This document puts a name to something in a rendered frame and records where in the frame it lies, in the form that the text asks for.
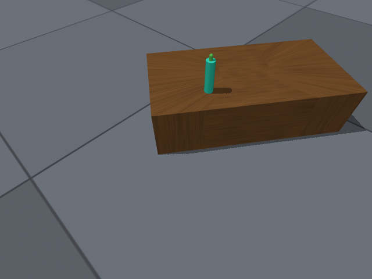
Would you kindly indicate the bottle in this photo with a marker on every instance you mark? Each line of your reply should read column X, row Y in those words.
column 209, row 74

